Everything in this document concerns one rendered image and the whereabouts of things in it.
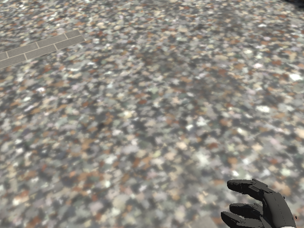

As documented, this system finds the robot right hand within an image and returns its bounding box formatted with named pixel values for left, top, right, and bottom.
left=220, top=179, right=297, bottom=228

